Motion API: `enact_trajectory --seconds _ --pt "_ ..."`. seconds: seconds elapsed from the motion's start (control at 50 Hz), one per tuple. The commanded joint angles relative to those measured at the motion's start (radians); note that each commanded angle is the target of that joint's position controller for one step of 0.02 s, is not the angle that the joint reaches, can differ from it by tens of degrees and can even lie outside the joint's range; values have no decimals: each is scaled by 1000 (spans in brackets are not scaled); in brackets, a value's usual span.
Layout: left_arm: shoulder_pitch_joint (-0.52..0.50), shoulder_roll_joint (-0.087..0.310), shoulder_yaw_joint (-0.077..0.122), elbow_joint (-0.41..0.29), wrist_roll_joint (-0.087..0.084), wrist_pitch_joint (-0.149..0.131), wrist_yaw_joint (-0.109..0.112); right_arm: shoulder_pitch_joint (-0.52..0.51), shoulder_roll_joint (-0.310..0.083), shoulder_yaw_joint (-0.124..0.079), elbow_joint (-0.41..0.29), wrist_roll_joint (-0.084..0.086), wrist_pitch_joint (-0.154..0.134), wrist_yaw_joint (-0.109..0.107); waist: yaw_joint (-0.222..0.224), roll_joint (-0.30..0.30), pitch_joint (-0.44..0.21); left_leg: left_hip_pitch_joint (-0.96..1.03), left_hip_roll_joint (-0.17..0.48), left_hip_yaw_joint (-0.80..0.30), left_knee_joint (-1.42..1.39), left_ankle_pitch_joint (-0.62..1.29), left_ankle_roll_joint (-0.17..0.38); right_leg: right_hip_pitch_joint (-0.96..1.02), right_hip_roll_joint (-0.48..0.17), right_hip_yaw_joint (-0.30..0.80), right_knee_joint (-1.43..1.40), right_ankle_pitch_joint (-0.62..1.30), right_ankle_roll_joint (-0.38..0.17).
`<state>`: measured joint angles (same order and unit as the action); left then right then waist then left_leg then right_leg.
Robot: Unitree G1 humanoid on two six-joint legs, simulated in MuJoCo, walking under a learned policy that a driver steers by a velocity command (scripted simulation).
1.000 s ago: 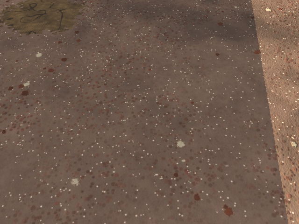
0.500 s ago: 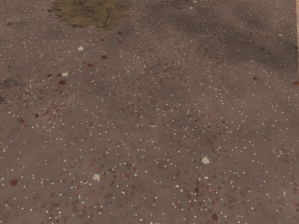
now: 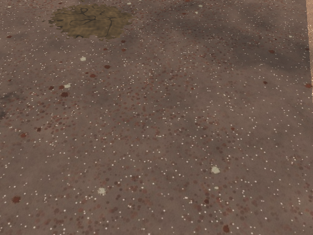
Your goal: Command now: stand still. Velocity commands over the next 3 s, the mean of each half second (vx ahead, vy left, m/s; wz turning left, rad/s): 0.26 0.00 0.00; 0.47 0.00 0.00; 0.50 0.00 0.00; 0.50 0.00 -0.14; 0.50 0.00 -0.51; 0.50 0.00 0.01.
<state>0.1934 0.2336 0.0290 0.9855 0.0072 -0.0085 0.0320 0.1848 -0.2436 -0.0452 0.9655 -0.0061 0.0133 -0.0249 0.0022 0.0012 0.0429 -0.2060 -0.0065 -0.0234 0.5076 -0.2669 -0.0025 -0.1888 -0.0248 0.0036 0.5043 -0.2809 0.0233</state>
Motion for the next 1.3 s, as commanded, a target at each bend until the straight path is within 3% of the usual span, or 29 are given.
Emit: enact_trajectory --seconds 0.02,0.08,0.14,0.26,0.32,0.34,0.38,0.4,0.42,0.44,0.5,0.56,0.6,0.64,0.68,0.72,0.74,0.76,0.78,0.8,0.82,0.84,0.86,0.92,1.02,1.16,1.24,1.28,1.3 --pt "9 118 21 -21 -1 -8 4 -7 -103 -17 -22 1 -12 -6 4 5 -19 2 33 -31 -87 124 18 -23 -23 19 -91 113 -20" --pt "33 119 24 3 -10 -2 8 22 -111 -20 6 10 -9 -11 1 3 -21 -17 6 -8 -79 -164 35 -43 7 -4 -80 -151 -39" --pt "29 121 25 -11 -22 -15 11 36 -117 -23 3 22 -26 -13 -3 5 88 -128 32 -60 -93 -466 83 -153 -9 41 -75 -432 -88" --pt "10 68 19 -35 -34 -88 -20 143 -147 -36 30 38 -87 10 -26 113 66 -3 182 -315 -200 -456 191 -244 21 -3 98 -224 -100" --pt "75 60 17 -23 -40 -110 -33 92 -168 -38 4 41 -93 15 32 165 71 -39 241 -393 -202 -286 222 -156 30 -21 81 -128 -135" --pt "161 78 24 10 -39 -115 -37 16 -152 -33 -27 43 -96 17 80 127 59 -106 195 -299 -117 -115 185 -36 23 3 7 -76 -147" --pt "456 244 81 117 -39 -112 -40 -113 -90 -19 -110 27 -132 26 169 -261 -35 -511 -44 63 452 140 28 452 -192 413 -162 226 -242" --pt "472 191 60 113 -22 -108 -47 -100 -95 -20 -105 24 -145 30 158 -274 -40 -697 -46 17 633 -269 22 524 -323 586 -197 390 -296" --pt "418 137 41 97 -9 -106 -48 -97 -91 -20 -108 45 -147 39 115 -154 12 -792 15 -32 759 -291 45 515 -340 546 -176 399 -299" --pt "383 120 33 79 -5 -104 -48 -112 -72 -12 -114 59 -144 45 99 -104 33 -864 50 -21 819 -245 61 514 -330 476 -189 400 -293" --pt "302 77 6 56 -10 -81 -38 -151 -46 -7 -144 40 -135 55 52 -72 84 -790 120 25 658 -74 54 347 -253 273 -301 416 -219" --pt "217 116 8 11 -7 -75 -11 -235 -1 15 -188 24 -124 69 39 -94 96 -430 61 97 286 203 12 39 -128 81 -403 343 -181" --pt "265 174 26 25 -19 -88 -2 -283 -27 11 -218 29 -114 67 39 -120 94 -300 30 97 160 287 14 22 -160 85 -467 315 -187" --pt "278 175 34 37 -34 -91 0 -291 -73 -1 -231 36 -108 65 18 -118 100 -291 24 70 62 305 39 123 -194 76 -443 385 -174" --pt "272 186 44 38 -25 -81 -3 -218 -119 -24 -218 35 -108 62 -33 -134 23 -200 -6 76 46 267 73 235 -218 57 -303 702 -145" --pt "261 174 43 27 -8 -57 -5 47 -178 -62 -138 42 -96 52 -161 -134 -141 120 -38 99 63 205 124 187 -170 8 48 901 -102" --pt "284 125 26 2 11 -52 -8 204 -242 -79 -105 30 -89 43 -195 -6 -263 415 152 -129 90 144 181 -50 -114 -11 374 587 -80" --pt "442 -57 -20 0 -6 -74 -22 256 -298 -81 -77 12 -94 58 -89 318 -447 650 398 -677 -117 -153 365 -354 91 51 744 -232 -33" --pt "351 58 5 -1 -36 -103 -31 213 -199 -56 -78 20 -100 63 -122 225 -363 563 367 -790 -261 -291 329 -459 55 153 872 -272 -58" --pt "224 127 25 -48 -61 -118 -33 114 -160 -44 -90 24 -109 61 -101 164 -178 401 344 -625 -271 -248 279 -538 3 115 895 -192 -79" --pt "161 136 26 -65 -55 -124 -26 23 -143 -36 -108 18 -118 62 -67 48 -115 235 311 -492 -290 -124 254 -488 -55 101 842 -87 -89" --pt "141 135 35 -68 -39 -119 -17 -29 -123 -30 -112 4 -125 66 -32 28 -74 104 272 -383 -307 -11 237 -434 -92 89 784 -29 -88" --pt "171 120 39 -64 -32 -105 -15 -51 -102 -23 -108 -8 -129 66 8 58 -73 28 239 -310 -333 32 227 -366 -122 99 746 5 -90" --pt "168 84 39 -76 -26 -72 -10 -24 -103 -21 -77 2 -134 61 37 75 -30 -75 216 -213 -405 47 248 -348 -142 77 639 20 -70" --pt "-24 95 45 -144 -8 -73 -13 71 -159 -32 -50 7 -126 26 -6 32 16 -14 215 -143 -441 110 245 -499 -144 61 360 278 -17" --pt "-241 75 25 -211 -26 -89 -49 205 -178 -35 -2 24 -100 16 -84 36 44 140 225 -61 -380 172 207 -459 -79 5 62 360 -15" --pt "-207 121 35 -227 -30 -101 -67 201 -200 -46 3 27 -77 15 -39 75 15 248 273 -79 -263 328 176 -366 -44 -10 -8 208 -68" --pt "58 203 78 -151 -26 -105 -59 176 -170 -34 -12 19 -67 15 89 60 -152 176 186 -2 59 587 127 6 -8 -38 -23 202 -126" --pt "247 291 100 -117 -14 -100 -49 195 -117 -11 -44 -7 -70 14 136 -92 -324 -35 114 57 410 307 86 313 -221 215 0 217 -197"
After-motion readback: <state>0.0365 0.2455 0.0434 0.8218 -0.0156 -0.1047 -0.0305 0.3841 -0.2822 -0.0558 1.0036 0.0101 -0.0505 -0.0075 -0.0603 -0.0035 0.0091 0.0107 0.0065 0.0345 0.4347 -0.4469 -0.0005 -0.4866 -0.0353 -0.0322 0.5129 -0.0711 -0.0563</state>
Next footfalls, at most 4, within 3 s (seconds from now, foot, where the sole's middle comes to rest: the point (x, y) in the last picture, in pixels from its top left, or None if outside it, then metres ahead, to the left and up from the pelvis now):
0.74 left None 0.42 0.11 -0.77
1.28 right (196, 194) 0.70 -0.15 -0.77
1.84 left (147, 138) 1.03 0.08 -0.77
2.38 right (199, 106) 1.26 -0.21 -0.77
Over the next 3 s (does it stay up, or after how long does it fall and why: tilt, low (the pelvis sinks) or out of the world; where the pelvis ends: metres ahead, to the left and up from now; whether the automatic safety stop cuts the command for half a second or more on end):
stays up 1.49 -0.17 -0.02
